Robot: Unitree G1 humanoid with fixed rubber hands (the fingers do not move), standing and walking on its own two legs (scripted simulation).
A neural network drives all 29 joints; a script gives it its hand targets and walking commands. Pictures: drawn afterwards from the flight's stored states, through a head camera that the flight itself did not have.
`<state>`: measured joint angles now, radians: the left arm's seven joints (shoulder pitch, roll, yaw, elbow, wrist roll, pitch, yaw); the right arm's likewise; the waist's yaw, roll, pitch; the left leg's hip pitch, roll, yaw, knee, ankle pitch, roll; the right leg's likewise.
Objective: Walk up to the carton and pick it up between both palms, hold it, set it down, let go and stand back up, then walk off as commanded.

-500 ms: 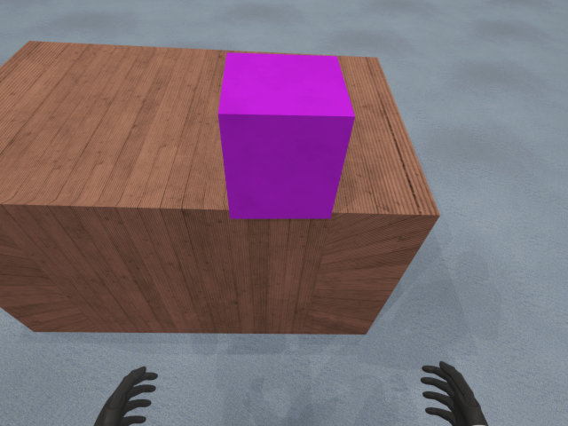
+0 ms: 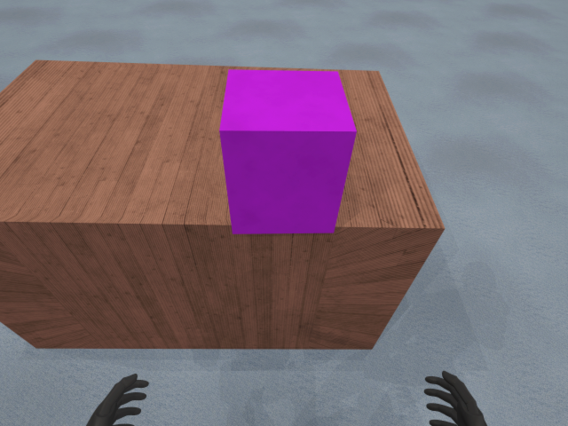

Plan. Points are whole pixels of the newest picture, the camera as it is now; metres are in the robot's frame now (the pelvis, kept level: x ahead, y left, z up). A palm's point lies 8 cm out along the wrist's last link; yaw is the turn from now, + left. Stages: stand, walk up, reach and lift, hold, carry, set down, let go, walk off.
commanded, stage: walk off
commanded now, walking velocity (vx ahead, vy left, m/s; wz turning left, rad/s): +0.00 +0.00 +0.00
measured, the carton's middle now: (283, 155) +0.59 +0.01 +0.05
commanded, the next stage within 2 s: none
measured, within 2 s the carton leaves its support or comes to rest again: neither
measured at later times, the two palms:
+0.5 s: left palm out of the picture +0.02 +0.27 -0.09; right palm out of the picture +0.03 -0.32 -0.13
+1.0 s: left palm out of the picture -0.15 +0.33 -0.16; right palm out of the picture -0.20 -0.27 -0.10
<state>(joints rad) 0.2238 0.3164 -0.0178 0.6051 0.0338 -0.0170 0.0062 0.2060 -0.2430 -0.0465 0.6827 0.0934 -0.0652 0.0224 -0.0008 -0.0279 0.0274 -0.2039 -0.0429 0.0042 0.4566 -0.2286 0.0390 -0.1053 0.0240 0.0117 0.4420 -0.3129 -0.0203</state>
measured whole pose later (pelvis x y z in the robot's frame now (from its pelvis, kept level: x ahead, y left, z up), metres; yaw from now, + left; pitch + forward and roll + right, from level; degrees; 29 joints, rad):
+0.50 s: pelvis -0.09 -0.03 -0.02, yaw +0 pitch -10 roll +2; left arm 0.26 0.38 -0.02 0.61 0.03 0.03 0.01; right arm 0.20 -0.38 -0.05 0.69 0.09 0.03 0.01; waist 0.00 0.03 0.23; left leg -0.32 -0.06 0.01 0.97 -0.42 0.03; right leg -0.19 0.03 0.04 0.72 -0.34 -0.04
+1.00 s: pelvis -0.27 +0.05 -0.04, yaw +0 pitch -9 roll -2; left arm 0.19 0.41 -0.02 0.63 0.03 0.08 0.01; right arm 0.26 -0.38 -0.05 0.70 0.09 0.05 0.01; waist 0.00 -0.08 0.27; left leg -0.30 -0.13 0.03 0.84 -0.39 0.11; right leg -0.52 0.11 0.21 0.95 -0.37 -0.02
